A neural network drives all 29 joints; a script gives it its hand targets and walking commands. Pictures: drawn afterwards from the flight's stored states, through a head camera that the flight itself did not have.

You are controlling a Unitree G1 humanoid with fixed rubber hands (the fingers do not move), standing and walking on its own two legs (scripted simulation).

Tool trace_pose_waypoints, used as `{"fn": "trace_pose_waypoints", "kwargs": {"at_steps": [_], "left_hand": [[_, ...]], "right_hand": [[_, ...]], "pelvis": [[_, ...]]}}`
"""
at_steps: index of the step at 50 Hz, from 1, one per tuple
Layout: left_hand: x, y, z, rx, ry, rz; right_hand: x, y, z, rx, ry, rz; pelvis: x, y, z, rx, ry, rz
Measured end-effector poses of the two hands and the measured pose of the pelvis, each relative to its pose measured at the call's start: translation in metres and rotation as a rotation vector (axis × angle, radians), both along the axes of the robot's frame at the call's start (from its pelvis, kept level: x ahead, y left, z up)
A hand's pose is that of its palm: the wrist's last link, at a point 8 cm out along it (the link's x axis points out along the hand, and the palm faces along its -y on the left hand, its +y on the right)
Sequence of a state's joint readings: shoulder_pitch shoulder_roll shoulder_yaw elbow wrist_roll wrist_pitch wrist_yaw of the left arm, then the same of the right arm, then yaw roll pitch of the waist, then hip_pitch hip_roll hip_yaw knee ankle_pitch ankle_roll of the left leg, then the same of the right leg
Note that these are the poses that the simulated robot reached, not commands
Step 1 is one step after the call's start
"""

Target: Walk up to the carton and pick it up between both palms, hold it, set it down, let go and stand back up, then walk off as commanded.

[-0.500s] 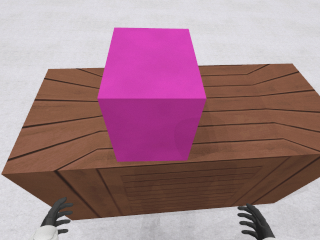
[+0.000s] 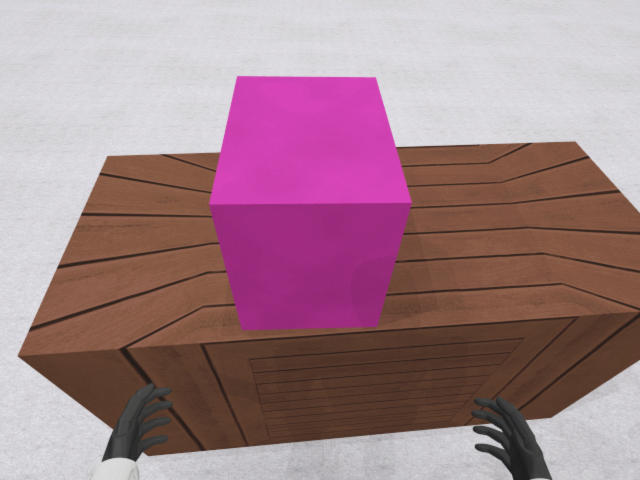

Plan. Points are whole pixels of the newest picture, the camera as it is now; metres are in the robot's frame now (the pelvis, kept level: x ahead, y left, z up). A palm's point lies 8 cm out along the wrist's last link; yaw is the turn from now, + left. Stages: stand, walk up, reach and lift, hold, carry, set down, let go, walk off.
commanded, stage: reach and lift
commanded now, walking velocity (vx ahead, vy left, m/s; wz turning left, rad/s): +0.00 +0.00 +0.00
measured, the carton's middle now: (308, 204) +0.51 +0.05 +0.03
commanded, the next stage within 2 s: none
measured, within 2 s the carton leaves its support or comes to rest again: neither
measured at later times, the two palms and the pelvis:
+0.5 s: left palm (128, 442) +0.15 +0.24 -0.01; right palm (503, 428) +0.18 -0.20 -0.01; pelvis +0.01 +0.00 +0.00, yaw +1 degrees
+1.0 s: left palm (128, 378) +0.21 +0.24 +0.04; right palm (492, 364) +0.24 -0.19 +0.03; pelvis +0.02 -0.01 +0.00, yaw +2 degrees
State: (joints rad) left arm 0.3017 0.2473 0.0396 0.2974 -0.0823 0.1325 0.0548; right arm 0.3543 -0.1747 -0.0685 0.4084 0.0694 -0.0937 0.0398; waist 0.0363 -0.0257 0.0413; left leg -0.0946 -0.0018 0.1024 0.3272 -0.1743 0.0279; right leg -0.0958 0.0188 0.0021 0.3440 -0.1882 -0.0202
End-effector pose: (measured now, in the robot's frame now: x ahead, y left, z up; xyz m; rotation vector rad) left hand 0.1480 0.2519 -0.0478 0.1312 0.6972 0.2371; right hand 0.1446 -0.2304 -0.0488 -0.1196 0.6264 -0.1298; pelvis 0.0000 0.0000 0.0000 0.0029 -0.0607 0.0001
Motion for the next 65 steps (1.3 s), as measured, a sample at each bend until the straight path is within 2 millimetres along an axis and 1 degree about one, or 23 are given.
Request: {"fn": "trace_pose_waypoints", "kwargs": {"at_steps": [6, 11, 21, 32, 38, 44, 51, 56, 65], "left_hand": [[-0.006, -0.004, 0.003, -0.013, -0.06, 0.006], [-0.006, -0.007, 0.011, -0.021, -0.122, 0.006], [0.002, -0.013, 0.031, -0.035, -0.249, -0.007], [0.011, -0.023, 0.047, -0.06, -0.353, -0.019], [0.019, -0.024, 0.054, -0.061, -0.371, -0.029], [0.035, -0.018, 0.066, -0.059, -0.373, -0.019], [0.062, -0.014, 0.092, -0.056, -0.404, -0.029], [0.083, -0.013, 0.111, -0.057, -0.42, -0.042], [0.114, -0.012, 0.132, -0.065, -0.419, -0.045]], "right_hand": [[0.006, 0.009, 0.006, 0.034, -0.042, 0.012], [0.015, 0.019, 0.011, 0.065, -0.09, 0.018], [0.031, 0.03, 0.027, 0.104, -0.198, 0.027], [0.044, 0.036, 0.049, 0.136, -0.285, 0.027], [0.054, 0.041, 0.055, 0.153, -0.296, 0.028], [0.072, 0.044, 0.064, 0.159, -0.306, 0.034], [0.1, 0.043, 0.081, 0.166, -0.339, 0.038], [0.116, 0.04, 0.093, 0.175, -0.363, 0.036], [0.138, 0.04, 0.111, 0.189, -0.392, 0.046]], "pelvis": [[0.002, 0.001, 0.0, -0.001, 0.003, 0.002], [0.005, 0.001, 0.0, -0.002, 0.005, 0.007], [0.011, 0.0, 0.0, -0.007, -0.001, 0.019], [0.014, -0.006, -0.001, -0.007, 0.0, 0.027], [0.015, -0.009, -0.001, -0.005, -0.003, 0.031], [0.016, -0.011, -0.001, -0.002, -0.001, 0.029], [0.018, -0.011, 0.0, -0.002, 0.002, 0.03], [0.019, -0.011, 0.001, -0.002, 0.004, 0.029], [0.018, -0.011, 0.001, -0.002, 0.014, 0.021]]}}
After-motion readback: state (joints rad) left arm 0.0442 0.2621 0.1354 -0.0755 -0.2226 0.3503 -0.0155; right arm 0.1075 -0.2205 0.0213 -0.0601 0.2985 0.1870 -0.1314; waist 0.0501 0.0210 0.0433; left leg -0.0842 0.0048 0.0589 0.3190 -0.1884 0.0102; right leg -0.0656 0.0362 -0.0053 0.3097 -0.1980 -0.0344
